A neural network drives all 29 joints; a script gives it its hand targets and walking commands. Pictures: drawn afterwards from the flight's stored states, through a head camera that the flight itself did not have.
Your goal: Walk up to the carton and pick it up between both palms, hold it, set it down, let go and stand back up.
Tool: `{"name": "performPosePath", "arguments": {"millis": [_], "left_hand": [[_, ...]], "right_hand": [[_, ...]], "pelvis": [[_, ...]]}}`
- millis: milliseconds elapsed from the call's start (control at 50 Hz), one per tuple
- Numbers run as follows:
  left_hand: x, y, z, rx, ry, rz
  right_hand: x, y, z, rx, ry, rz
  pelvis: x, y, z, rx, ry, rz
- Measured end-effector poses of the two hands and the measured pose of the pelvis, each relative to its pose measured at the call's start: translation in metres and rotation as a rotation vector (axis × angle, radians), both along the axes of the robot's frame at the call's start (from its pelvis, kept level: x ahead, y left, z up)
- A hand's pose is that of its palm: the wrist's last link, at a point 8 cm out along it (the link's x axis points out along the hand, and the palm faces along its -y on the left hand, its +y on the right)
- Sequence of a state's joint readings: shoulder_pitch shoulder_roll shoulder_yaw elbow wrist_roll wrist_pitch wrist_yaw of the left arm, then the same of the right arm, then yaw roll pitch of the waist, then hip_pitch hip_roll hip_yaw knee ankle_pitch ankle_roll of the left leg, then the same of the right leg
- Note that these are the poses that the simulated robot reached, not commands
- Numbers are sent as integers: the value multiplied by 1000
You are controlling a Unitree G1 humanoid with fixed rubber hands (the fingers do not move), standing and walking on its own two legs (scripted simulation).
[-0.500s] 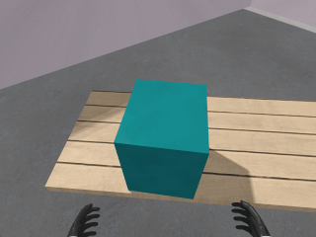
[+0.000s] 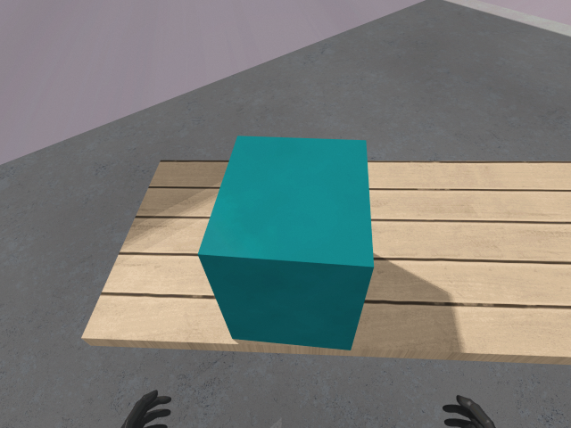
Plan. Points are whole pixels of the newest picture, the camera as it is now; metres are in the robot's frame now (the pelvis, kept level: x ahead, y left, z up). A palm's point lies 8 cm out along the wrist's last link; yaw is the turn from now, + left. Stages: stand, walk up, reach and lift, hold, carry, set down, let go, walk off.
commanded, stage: stand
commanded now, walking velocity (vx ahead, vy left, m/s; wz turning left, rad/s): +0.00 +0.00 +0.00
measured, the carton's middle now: (295, 245) +0.44 +0.01 -0.04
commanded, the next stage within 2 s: none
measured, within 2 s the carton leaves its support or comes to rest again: neither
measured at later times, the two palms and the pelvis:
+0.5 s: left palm out of the picture +0.11 +0.24 -0.10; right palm out of the picture +0.06 -0.25 -0.12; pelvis +0.00 +0.01 +0.00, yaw -2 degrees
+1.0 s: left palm out of the picture +0.06 +0.25 -0.12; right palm out of the picture +0.01 -0.24 -0.14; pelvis +0.01 +0.01 +0.00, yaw -3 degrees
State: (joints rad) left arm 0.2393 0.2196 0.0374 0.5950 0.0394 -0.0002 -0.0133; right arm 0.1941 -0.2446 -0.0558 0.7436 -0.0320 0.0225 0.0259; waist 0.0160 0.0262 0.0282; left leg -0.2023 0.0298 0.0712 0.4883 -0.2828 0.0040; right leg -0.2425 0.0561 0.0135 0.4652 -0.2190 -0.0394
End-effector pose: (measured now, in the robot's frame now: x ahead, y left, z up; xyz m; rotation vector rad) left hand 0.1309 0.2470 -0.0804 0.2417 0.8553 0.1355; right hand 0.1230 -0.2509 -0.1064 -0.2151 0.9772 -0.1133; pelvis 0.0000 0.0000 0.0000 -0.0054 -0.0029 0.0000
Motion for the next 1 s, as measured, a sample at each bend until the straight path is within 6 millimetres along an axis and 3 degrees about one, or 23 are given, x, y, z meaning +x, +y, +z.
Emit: {"name": "performPosePath", "arguments": {"millis": [140, 380, 1000], "left_hand": [[-6, -5, -7, -18, 25, -15], [-15, -7, -14, -29, 60, -14], [-72, 3, -38, -18, 304, 55]], "right_hand": [[-27, -3, -6, -8, 62, -42], [-53, 3, -13, -3, 122, -85], [-114, 12, -29, 4, 344, -182]], "pelvis": [[0, 3, 0, 4, 10, -15], [1, 8, 1, 10, 11, -32], [8, 13, 5, 12, -14, -54]]}}
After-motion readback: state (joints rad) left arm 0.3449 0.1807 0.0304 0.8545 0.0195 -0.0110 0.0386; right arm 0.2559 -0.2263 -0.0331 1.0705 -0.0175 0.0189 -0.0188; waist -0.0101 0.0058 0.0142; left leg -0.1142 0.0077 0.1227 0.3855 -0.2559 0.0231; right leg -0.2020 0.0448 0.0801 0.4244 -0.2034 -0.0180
